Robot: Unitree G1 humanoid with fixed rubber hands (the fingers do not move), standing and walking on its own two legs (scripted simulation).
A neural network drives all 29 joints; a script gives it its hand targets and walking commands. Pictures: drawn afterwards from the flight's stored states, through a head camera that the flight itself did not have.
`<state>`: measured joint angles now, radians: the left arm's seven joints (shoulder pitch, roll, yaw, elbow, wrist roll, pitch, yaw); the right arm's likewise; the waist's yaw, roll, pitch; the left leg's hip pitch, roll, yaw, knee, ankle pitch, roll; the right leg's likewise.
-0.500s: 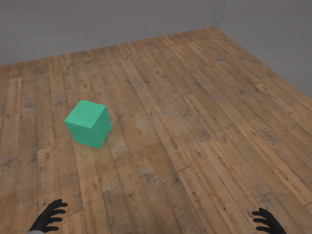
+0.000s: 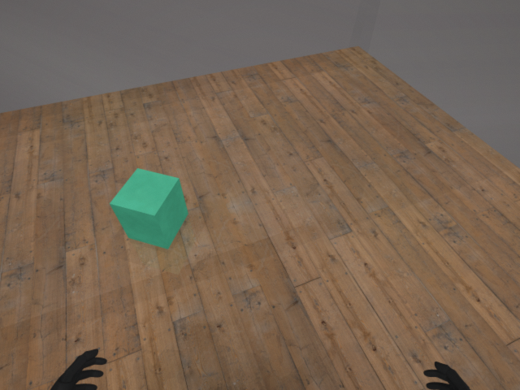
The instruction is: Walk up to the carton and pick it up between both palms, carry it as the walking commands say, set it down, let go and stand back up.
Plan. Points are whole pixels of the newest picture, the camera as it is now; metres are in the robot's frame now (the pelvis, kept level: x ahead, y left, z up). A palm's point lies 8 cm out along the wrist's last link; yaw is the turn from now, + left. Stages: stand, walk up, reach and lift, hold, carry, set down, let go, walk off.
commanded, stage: stand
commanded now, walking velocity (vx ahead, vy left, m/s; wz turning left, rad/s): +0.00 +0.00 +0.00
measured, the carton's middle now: (152, 209) +0.91 +0.50 -0.64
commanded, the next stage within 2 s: walk up in 0.60 s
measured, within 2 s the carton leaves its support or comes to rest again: neither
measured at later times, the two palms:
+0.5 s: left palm out of the picture +0.11 +0.31 -0.08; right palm out of the picture +0.11 -0.31 -0.08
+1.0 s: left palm out of the picture +0.01 +0.35 -0.09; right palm (424, 380) +0.17 -0.25 -0.09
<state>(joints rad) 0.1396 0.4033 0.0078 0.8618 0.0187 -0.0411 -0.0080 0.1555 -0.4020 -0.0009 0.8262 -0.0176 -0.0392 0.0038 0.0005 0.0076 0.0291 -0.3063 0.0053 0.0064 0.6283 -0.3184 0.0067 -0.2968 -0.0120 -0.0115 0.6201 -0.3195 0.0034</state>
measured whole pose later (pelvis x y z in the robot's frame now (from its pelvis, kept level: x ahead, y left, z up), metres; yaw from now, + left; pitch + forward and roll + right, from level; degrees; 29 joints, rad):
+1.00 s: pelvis +0.02 +0.03 +0.02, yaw +8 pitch -1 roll +2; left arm 0.25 0.35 0.07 1.02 0.03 0.00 0.04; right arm 0.13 -0.37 -0.07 0.89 -0.04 0.06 0.11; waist 0.00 -0.01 0.05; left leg -0.53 0.04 0.00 1.01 -0.28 -0.05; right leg -0.10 -0.16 -0.12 0.40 -0.27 0.07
